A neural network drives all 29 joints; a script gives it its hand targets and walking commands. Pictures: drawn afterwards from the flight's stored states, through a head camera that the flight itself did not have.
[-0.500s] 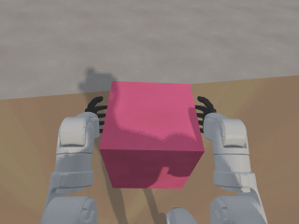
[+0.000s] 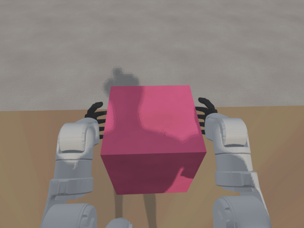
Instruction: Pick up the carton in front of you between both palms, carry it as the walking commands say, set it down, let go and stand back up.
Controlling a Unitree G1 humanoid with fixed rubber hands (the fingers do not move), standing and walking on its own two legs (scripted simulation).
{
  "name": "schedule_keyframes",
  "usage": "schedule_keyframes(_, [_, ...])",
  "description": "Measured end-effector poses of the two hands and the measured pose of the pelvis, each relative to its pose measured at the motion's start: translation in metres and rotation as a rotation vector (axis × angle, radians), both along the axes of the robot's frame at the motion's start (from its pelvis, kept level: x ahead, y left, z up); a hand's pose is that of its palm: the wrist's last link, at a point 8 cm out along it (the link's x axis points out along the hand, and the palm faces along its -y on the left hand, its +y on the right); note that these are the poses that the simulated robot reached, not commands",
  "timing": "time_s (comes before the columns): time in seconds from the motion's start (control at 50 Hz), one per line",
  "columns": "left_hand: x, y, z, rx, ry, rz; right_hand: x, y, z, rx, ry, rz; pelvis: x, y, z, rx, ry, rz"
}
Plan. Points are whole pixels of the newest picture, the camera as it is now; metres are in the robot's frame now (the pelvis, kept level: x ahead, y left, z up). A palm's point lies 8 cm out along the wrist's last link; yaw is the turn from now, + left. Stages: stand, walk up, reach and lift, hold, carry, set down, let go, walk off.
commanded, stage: carry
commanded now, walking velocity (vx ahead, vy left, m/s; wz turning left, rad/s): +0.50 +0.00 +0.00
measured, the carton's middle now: (151, 142) +0.35 +0.01 +0.01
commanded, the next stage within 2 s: none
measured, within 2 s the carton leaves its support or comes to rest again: neither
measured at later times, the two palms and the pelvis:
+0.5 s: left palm (109, 64) +0.66 +0.17 +0.05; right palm (190, 68) +0.63 -0.12 +0.05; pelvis +0.30 +0.05 -0.06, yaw -2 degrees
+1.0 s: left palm (125, 37) +0.94 +0.15 -0.01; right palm (185, 36) +0.95 -0.15 -0.01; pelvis +0.60 +0.00 -0.11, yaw +0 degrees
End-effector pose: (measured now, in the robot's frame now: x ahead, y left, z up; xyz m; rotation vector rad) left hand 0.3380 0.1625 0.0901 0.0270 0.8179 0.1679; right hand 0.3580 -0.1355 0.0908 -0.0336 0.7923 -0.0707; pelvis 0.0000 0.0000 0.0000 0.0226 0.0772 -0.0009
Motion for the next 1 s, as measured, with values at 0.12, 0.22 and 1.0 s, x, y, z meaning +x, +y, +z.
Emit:
schedule_keyframes(0.12, [0.069, 0.006, 0.007, -0.009, -0.051, 0.019, 0.067, 0.006, 0.003, 0.023, -0.049, -0.014, 0.063, 0.003, 0.004, 0.006, 0.013, -0.004])
schedule_keyframes(0.22, [0.138, 0.014, 0.020, -0.010, -0.127, 0.008, 0.131, 0.013, 0.015, 0.029, -0.125, -0.032, 0.129, 0.013, -0.006, -0.012, 0.015, -0.015])
schedule_keyframes(1.0, [0.604, -0.010, -0.098, 0.012, -0.009, -0.024, 0.595, -0.011, -0.097, -0.022, -0.007, -0.022, 0.600, 0.001, -0.106, -0.007, -0.011, -0.002])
